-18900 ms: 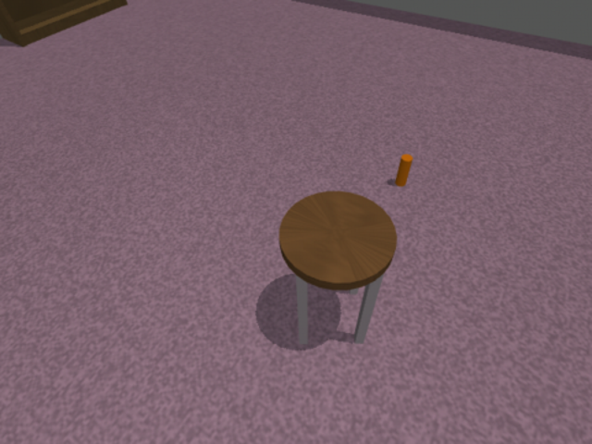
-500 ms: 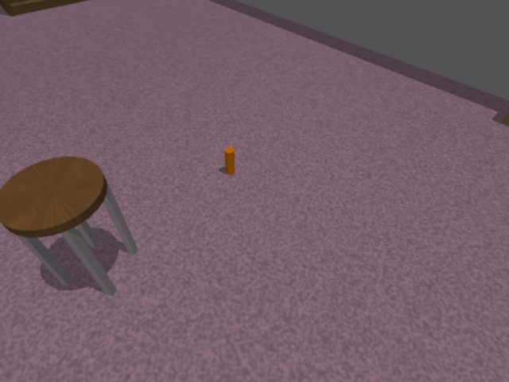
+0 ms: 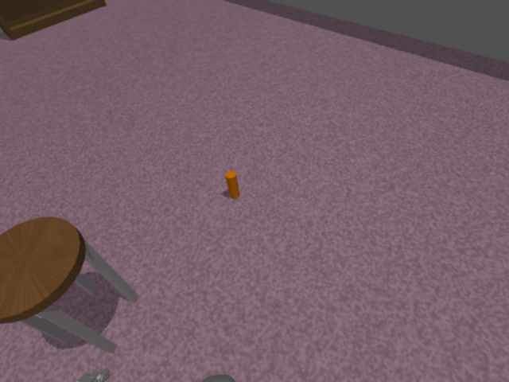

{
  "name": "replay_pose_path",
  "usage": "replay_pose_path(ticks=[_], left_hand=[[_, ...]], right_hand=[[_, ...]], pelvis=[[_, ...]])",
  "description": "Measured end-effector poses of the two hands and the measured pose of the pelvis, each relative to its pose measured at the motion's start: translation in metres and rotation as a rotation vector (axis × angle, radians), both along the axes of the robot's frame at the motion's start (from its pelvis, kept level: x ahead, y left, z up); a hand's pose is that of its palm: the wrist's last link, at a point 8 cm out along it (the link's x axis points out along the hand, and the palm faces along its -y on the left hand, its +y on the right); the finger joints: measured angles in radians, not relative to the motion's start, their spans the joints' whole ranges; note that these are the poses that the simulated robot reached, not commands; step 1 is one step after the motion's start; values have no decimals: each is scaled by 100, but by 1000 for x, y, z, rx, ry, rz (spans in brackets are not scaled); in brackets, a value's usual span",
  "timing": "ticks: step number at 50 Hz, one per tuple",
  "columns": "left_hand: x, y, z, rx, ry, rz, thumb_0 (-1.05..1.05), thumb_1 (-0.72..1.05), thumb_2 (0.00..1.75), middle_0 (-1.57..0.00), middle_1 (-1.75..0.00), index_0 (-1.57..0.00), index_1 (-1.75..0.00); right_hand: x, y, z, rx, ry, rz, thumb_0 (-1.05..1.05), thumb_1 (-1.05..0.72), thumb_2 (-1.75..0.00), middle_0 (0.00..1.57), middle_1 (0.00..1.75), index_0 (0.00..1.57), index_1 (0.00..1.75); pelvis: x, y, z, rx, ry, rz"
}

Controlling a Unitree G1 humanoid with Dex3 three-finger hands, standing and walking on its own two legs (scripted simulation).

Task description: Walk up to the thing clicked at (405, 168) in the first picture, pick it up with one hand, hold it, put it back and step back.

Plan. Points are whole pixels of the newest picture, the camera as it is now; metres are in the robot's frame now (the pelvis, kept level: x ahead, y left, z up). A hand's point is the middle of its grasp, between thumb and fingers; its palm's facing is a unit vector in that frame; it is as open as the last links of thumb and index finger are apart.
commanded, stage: walk up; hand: left
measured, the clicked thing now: (232, 185) +1.08 +0.20 -0.69
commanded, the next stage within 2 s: none
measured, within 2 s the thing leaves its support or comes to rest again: neither
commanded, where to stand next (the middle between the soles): +0.75 -0.01 m, yaw +0 degrees
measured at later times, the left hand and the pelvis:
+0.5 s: hand (137, 310) +0.28 +0.28 -0.14, palm faces -0.08 -0.94 -0.34, open 7.3 cm; pelvis +0.23 +0.01 +0.00, yaw -1 degrees
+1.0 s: hand (161, 240) +0.44 +0.26 -0.14, palm faces +0.02 -0.92 -0.39, open 7.3 cm; pelvis +0.42 -0.03 +0.00, yaw +2 degrees
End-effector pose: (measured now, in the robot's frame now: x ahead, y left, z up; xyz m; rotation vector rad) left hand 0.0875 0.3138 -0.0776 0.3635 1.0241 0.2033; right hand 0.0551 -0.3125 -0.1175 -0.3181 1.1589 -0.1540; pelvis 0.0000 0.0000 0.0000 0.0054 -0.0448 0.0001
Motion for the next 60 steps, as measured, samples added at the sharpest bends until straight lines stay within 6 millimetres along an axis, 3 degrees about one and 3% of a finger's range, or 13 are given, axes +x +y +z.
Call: replay_pose_path(ticks=[7, 14, 17, 24, 29, 33, 36, 42, 50, 55, 60], left_hand=[[22, 9, -10, -12, 86, 32, 0, 91, 90, -21, -30, -21, -30], [65, 32, -45, -28, 177, 72, 1, 91, 90, -21, -30, -21, -30], [95, 31, -47, -32, 205, 51, 1, 91, 90, -21, -30, -20, -30], [180, 16, -32, -45, 158, -11, 1, 91, 90, -21, -30, -20, -30], [242, -1, -20, -7, 123, -46, 1, 91, 90, -21, -30, -21, -30], [283, -12, -17, 47, 46, -30, 1, 91, 90, -21, -30, -21, -30], [299, -21, -7, 49, 16, 0, 0, 91, 90, -21, -30, -21, -30], [316, -28, 3, 39, 60, 33, 0, 91, 90, -21, -30, -21, -30], [345, -11, -21, 0, 130, 76, 0, 90, 90, -21, -30, -21, -30], [381, 0, -45, -22, 182, 75, 1, 91, 90, -21, -30, -21, -30], [431, -3, -42, -43, 170, 37, 1, 91, 90, -21, -30, -21, -30]], right_hand=[[99, -1, 20, -26, -50, 65, 1, -91, -90, 20, 30, 20, 30], [193, 12, 24, -91, -123, 94, 1, -91, -90, 20, 30, 20, 30], [213, 17, 32, -84, -162, 57, 1, -91, -90, 20, 30, 20, 30], [233, 6, 35, -72, -107, 17, 1, -90, -90, 21, 30, 20, 30], [251, -22, 16, -49, -62, -21, 1, -90, -90, 21, 30, 20, 30], [279, -44, -8, -42, -19, -35, 1, -90, -90, 21, 30, 20, 30], [307, -47, -10, -27, 7, -22, 1, -91, -90, 20, 30, 20, 30], [369, -42, 5, 1, -15, 30, 1, -91, -90, 20, 30, 20, 30], [455, -28, 19, -40, -31, 90, 1, -91, -90, 20, 30, 20, 30], [505, -15, 24, -79, -118, 80, 1, -91, -90, 20, 30, 20, 30], [522, -11, 36, -79, -125, 46, 1, -90, -90, 21, 30, 20, 30]], pelvis=[[65, 1, 3, -20, 15, 8], [141, 20, -17, -6, 12, 8], [166, 20, -12, -1, 5, 1], [220, 10, -1, 16, -2, -23], [264, -10, -6, 27, -5, -31], [300, -31, -20, 5, -14, -19], [320, -37, -14, 1, -15, -12], [360, -40, 1, -13, 1, 3], [424, -27, -4, -32, 7, 26], [461, -10, -15, -16, -4, 24], [492, -10, -5, -1, -7, 14]])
